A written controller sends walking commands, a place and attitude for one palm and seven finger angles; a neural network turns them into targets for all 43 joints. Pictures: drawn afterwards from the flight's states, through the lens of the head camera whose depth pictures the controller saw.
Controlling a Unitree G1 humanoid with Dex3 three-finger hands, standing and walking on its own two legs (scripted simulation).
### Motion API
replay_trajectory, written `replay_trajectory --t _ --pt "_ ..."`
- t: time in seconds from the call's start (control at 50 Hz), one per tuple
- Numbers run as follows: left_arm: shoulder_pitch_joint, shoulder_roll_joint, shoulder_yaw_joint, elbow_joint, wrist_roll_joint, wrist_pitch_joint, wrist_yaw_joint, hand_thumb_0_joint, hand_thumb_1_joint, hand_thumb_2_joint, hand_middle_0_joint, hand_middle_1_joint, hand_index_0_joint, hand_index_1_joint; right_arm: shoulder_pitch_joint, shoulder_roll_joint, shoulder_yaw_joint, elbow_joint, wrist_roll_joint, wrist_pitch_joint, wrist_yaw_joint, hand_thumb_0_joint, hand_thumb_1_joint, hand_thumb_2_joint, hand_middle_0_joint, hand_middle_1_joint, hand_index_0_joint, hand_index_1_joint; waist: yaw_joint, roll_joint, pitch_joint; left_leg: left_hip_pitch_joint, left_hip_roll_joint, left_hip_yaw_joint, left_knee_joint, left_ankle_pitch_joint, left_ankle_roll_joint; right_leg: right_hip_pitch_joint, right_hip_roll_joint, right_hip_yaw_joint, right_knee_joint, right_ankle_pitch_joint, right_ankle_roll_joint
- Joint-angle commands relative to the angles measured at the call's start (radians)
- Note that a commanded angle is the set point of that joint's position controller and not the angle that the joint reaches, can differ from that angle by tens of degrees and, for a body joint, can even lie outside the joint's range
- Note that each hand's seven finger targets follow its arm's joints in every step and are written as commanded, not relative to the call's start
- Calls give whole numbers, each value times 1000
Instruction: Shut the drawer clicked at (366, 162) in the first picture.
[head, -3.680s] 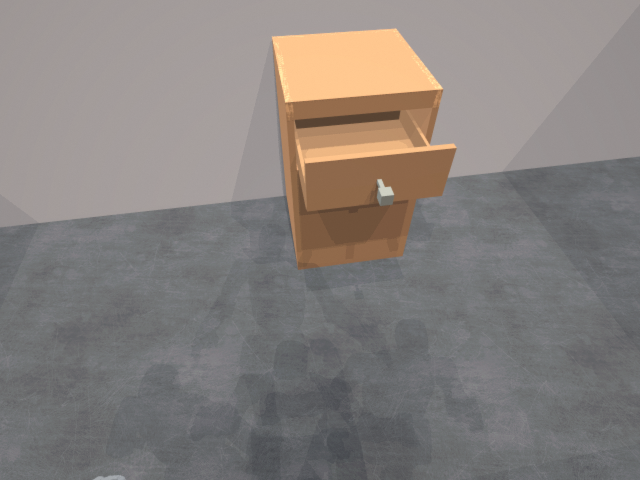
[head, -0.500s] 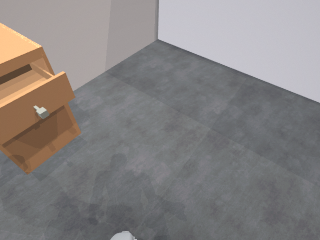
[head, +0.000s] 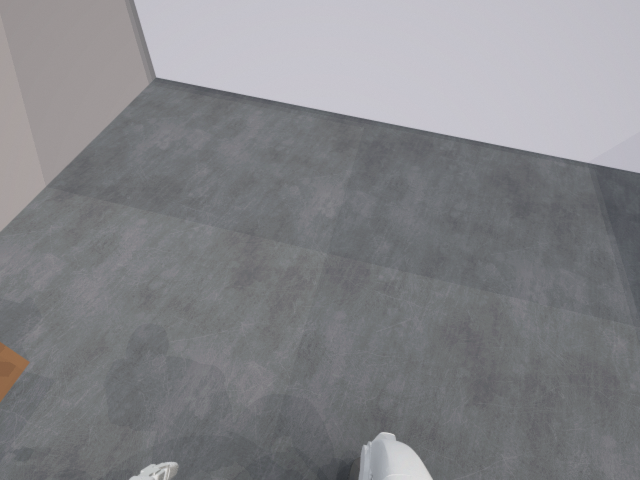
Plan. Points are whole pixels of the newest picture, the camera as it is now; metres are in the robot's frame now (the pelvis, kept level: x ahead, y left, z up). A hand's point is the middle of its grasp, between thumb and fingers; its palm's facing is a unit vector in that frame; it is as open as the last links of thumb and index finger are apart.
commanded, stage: walk to a spot facing it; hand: left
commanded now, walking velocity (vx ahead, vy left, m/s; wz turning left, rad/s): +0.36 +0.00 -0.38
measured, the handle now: out of the picture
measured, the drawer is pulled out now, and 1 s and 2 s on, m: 0.19 0.19 0.19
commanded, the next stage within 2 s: turn to face it in 0.36 s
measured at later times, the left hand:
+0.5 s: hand (231, 412) +0.24 +0.14 -0.17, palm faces -0.02 -0.98 -0.19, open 7.3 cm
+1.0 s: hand (213, 347) +0.34 +0.18 -0.17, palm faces +0.19 -0.96 -0.22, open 7.4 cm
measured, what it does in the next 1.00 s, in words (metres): walks ahead: right foot, then left foot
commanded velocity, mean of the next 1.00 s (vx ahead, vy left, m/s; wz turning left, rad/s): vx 0.13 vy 0.00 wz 0.30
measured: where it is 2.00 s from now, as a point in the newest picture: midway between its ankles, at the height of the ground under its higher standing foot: (322, 446)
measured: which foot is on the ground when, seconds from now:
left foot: down 0.00-0.12, up 0.14-0.60, down 0.62-1.00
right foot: up 0.00-0.10, down 0.12-0.62, up 0.64-1.00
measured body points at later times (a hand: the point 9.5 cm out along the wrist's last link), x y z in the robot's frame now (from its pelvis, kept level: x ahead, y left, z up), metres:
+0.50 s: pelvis +0.21 -0.05 +0.00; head +0.21 -0.04 +0.45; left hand +0.24 +0.19 -0.16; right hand +0.28 -0.29 -0.14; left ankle +0.33 +0.08 -0.70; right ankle +0.17 -0.12 -0.74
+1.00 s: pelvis +0.29 -0.02 +0.00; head +0.30 -0.01 +0.45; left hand +0.33 +0.23 -0.15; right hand +0.37 -0.26 -0.15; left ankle +0.37 +0.06 -0.74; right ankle +0.31 -0.19 -0.69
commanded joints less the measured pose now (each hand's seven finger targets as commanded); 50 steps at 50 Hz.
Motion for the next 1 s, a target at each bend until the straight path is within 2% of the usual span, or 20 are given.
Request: replay_trajectory --t 0.0,0.04,0.06,0.08,0.1,0.12,0.14,0.18,0.24,0.4,0.48,0.56,0.58,0.6,0.62,0.64,0.68,0.72,0.78,0.98 --pt "-147 6 -10 -110 -10 -50 1 0 900 900 -200 -300 -200 -300 66 -167 -33 -16 -12 -11 -3 0 -900 -900 200 300 200 300 -14 192 56 16 270 -71 -42 511 120 31 38 -45 -142 -57 -42" --pt "-32 28 -1 -69 -10 -63 6 0 900 900 -200 -300 -200 -300 48 -192 -41 -16 -10 -6 -4 0 -900 -900 200 300 200 300 43 184 -31 33 260 -33 146 785 104 222 97 -91 -207 -111 -78" --pt "117 62 9 -20 -7 -75 12 0 900 900 -200 -300 -200 -300 22 -203 -41 -23 -4 -4 -3 0 -900 -900 200 300 200 300 118 158 -122 -21 234 -7 347 808 73 442 130 -113 -270 -59 -93" --pt "264 155 36 25 -3 -90 23 0 900 900 -200 -300 -200 -300 35 -170 -36 -33 9 -2 11 0 -900 -900 200 300 200 300 180 19 -244 -282 195 -9 627 543 34 778 12 35 -284 -39 -137" --pt "378 276 63 43 -14 -99 44 0 900 900 -200 -300 -200 -300 53 -91 -20 -77 22 -2 12 0 -900 -900 200 300 200 300 193 -192 -368 -611 19 -65 991 -232 -21 987 -313 561 -391 44 -256" --pt "369 308 68 48 -37 -85 53 0 900 900 -200 -300 -200 -300 -52 -112 -26 -103 24 0 3 0 -900 -900 200 300 200 300 193 -102 -331 -683 25 -227 1117 -260 2 898 -367 643 -504 53 -299" --pt "277 269 57 22 -36 -82 52 0 900 900 -200 -300 -200 -300 -93 -109 -34 -107 21 0 4 0 -900 -900 200 300 200 300 157 -81 -231 -689 57 -280 1161 -147 7 723 -333 594 -551 -108 -269" --pt "133 149 21 1 -30 -95 60 0 900 900 -200 -300 -200 -300 -92 -103 -33 -69 -1 18 3 0 -900 -900 200 300 200 300 67 5 -61 -628 113 -304 1055 3 3 439 -234 387 -585 -96 -204" --pt "111 94 7 13 -19 -111 67 0 900 900 -200 -300 -200 -300 -1 -61 -28 -24 -10 44 5 0 -900 -900 200 300 200 300 1 -31 -58 -546 103 -277 902 47 -12 336 -149 218 -602 37 -182" --pt "234 73 -5 66 -18 -129 71 0 900 900 -200 -300 -200 -300 -255 -59 -30 -107 -3 40 31 0 -900 -900 200 300 200 300 57 -32 -1 -630 71 -268 558 120 -21 466 -154 213 -630 86 -202" --pt "272 88 -10 95 -17 -128 78 0 900 900 -200 -300 -200 -300 -345 -53 -17 -125 5 34 37 0 -900 -900 200 300 200 300 75 -29 13 -534 19 -239 388 115 1 532 -166 149 -579 298 -170" --pt "268 88 -11 113 -23 -111 89 0 900 900 -200 -300 -200 -300 -191 -100 -18 -70 1 29 24 0 -900 -900 200 300 200 300 3 -11 -62 -230 -43 -223 178 299 42 532 -108 15 -294 467 -78" --pt "292 71 -13 103 -29 -103 88 0 900 900 -200 -300 -200 -300 -103 -177 -33 -54 -8 26 16 0 -900 -900 200 300 200 300 -21 103 -141 -33 73 -356 170 580 105 396 -41 -39 -87 277 -20" --pt "331 31 -21 87 -42 -99 86 0 900 900 -200 -300 -200 -300 -37 -271 -52 -54 -5 32 12 0 -900 -900 200 300 200 300 -23 332 -214 125 309 -619 142 955 239 192 73 -69 211 -364 27" --pt "291 45 -19 61 -30 -92 95 0 900 900 -200 -300 -200 -300 -36 -277 -44 -53 8 45 5 0 -900 -900 200 300 200 300 -21 255 -205 50 358 -685 83 898 302 147 74 26 368 -520 24" --pt "240 50 -13 55 -28 -82 97 0 900 900 -200 -300 -200 -300 -89 -256 -40 -65 8 43 -4 0 -900 -900 200 300 200 300 -16 227 -173 -35 331 -692 41 716 297 91 47 74 429 -454 29" --pt "212 42 -1 56 -20 -64 83 0 900 900 -200 -300 -200 -300 -226 -188 -28 -102 9 46 -4 0 -900 -900 200 300 200 300 36 162 -66 -238 223 -595 -24 451 234 111 2 101 384 -326 40" --pt "254 30 4 63 -20 -42 78 0 900 900 -200 -300 -200 -300 -279 -190 -30 -125 9 48 0 0 -900 -900 200 300 200 300 67 166 -88 -321 156 -515 -63 313 191 184 6 83 326 -248 50" --pt "253 36 17 45 -16 -21 83 0 900 900 -200 -300 -200 -300 -276 -189 -49 -136 8 61 5 0 -900 -900 200 300 200 300 63 162 -92 -354 123 -542 -107 97 177 175 15 79 285 -199 58" --pt "113 58 28 -73 -25 -13 90 0 900 900 -200 -300 -200 -300 -223 -243 -90 -160 -3 94 7 0 -900 -900 200 300 200 300 24 193 -105 -294 101 -750 -85 -19 201 211 76 101 -18 -294 52"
